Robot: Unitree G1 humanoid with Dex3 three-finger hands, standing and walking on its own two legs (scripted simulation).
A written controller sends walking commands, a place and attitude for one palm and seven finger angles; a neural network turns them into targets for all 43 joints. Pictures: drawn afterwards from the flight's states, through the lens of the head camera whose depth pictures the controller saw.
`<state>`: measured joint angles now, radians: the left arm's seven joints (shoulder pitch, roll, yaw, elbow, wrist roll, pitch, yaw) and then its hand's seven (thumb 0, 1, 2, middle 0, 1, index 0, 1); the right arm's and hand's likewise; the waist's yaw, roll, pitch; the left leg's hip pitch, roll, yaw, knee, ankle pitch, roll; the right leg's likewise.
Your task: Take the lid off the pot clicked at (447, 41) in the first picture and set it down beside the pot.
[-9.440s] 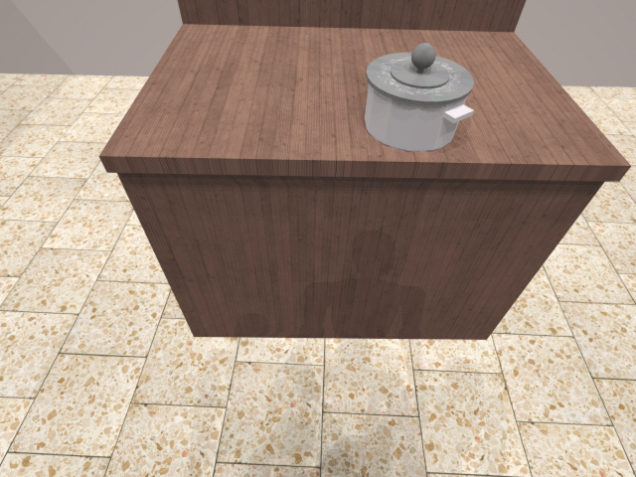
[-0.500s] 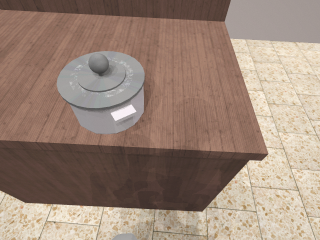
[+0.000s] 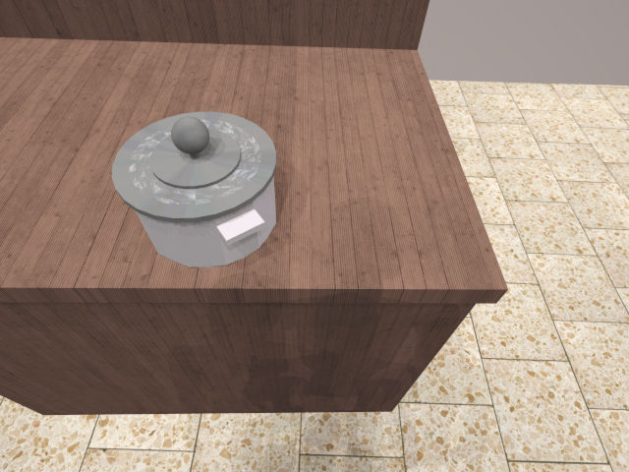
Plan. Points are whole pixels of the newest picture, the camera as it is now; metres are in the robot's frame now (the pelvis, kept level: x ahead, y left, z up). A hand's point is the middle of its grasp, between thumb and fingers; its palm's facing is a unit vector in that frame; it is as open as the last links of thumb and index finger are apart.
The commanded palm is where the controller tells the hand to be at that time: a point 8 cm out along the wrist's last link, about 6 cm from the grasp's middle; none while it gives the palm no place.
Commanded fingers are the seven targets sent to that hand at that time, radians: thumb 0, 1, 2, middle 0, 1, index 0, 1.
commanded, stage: come to a stop and stand still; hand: left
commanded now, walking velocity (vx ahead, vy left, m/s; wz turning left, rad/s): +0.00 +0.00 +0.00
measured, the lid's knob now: (190, 135) +0.46 +0.19 +0.17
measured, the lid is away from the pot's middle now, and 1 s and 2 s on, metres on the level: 0.00 0.00 0.00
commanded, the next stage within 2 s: look again from close up in 0.78 s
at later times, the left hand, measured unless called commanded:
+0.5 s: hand out of the picture +0.03 +0.22 -0.18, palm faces +0.01 -0.98 -0.22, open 7.4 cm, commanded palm none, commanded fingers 0.00 0.90 0.90 -0.20 -0.30 -0.20 -0.30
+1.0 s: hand out of the picture -0.03 +0.22 -0.18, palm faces +0.02 -0.98 -0.18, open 7.4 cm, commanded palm none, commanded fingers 0.00 0.90 0.90 -0.20 -0.30 -0.20 -0.30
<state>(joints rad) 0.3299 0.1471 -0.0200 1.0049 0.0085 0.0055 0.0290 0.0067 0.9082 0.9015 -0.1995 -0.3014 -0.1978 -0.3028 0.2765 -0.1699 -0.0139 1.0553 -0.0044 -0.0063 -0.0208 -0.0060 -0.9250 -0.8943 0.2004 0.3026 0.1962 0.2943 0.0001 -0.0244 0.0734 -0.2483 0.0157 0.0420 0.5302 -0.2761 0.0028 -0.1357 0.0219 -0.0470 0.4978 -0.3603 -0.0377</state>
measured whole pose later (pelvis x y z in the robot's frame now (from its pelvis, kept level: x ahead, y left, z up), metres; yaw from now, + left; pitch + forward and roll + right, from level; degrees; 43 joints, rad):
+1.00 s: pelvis -0.01 +0.04 +0.00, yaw +0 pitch +0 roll -1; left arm 0.33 0.18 -0.02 1.04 0.01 0.01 0.04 0.00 0.91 0.90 -0.20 -0.30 -0.19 -0.30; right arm 0.22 -0.17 0.00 1.04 0.00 -0.01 -0.03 0.00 -0.92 -0.89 0.20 0.30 0.20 0.29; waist 0.01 -0.03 0.06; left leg -0.25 -0.04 0.06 0.51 -0.25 0.07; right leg -0.14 -0.03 -0.04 0.47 -0.33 0.03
